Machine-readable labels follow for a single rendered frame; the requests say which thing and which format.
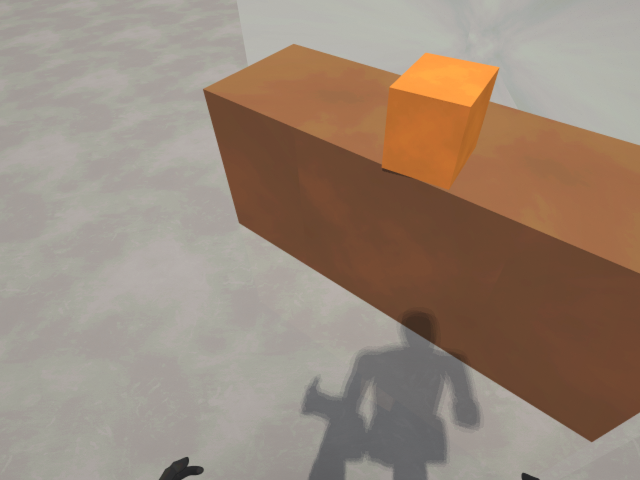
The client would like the carton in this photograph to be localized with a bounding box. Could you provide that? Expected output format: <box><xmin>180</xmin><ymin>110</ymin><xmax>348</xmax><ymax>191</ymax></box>
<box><xmin>382</xmin><ymin>53</ymin><xmax>499</xmax><ymax>190</ymax></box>

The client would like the pedestal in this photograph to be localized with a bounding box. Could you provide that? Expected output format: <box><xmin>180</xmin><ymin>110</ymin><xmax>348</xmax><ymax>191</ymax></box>
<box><xmin>203</xmin><ymin>44</ymin><xmax>640</xmax><ymax>442</ymax></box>

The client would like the robot left hand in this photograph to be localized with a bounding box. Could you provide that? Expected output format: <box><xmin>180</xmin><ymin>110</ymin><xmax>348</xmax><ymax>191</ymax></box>
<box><xmin>159</xmin><ymin>457</ymin><xmax>204</xmax><ymax>480</ymax></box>

